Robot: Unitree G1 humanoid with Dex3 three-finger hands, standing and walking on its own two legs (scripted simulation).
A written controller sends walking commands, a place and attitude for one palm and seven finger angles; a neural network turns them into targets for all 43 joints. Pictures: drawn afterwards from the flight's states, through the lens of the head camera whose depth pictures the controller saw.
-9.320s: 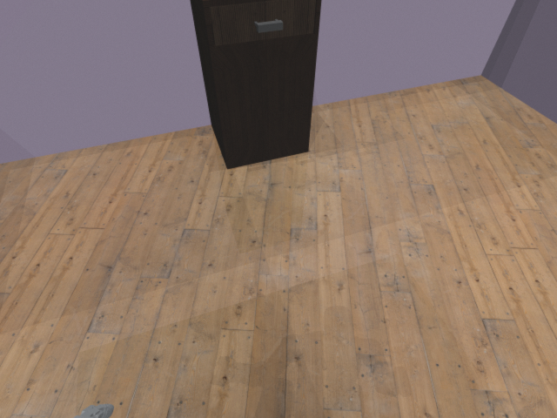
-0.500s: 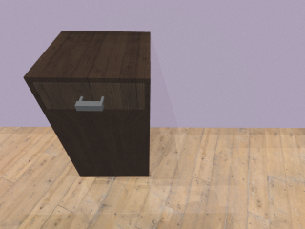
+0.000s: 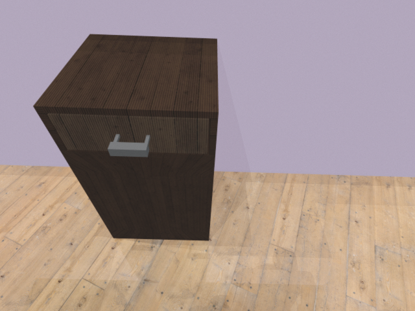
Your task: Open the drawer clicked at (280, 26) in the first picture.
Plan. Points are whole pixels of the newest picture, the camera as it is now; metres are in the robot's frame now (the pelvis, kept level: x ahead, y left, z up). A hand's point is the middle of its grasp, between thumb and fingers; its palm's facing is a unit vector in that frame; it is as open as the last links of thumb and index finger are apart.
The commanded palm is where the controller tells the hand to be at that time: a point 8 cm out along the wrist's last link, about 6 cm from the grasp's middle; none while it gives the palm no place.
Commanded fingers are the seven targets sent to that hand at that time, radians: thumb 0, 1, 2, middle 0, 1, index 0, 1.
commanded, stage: come to a stop and stand still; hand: left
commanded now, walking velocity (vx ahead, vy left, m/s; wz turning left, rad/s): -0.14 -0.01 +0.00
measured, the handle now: (130, 143) +0.54 +0.25 -0.04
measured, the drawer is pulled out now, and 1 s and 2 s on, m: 0.00 0.00 0.00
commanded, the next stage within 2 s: look again from close up in 0.76 s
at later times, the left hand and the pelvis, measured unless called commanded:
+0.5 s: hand out of the picture +0.02 +0.15 -0.18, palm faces +0.06 -0.98 -0.21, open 7.2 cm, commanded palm none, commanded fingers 0.00 0.90 0.90 -0.20 -0.30 -0.20 -0.30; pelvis +0.00 -0.03 +0.00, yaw +0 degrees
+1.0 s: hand out of the picture -0.02 +0.12 -0.18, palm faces +0.06 -0.98 -0.18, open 7.4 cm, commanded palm none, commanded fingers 0.00 0.90 0.90 -0.20 -0.30 -0.20 -0.30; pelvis +0.00 -0.03 -0.01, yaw +1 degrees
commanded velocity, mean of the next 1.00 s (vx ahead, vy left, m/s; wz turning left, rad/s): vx -0.02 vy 0.01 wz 0.00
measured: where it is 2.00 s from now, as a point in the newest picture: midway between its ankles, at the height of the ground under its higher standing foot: outside the picture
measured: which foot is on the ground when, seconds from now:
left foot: down 0.00-1.00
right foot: up 0.00-0.06, down 0.08-1.00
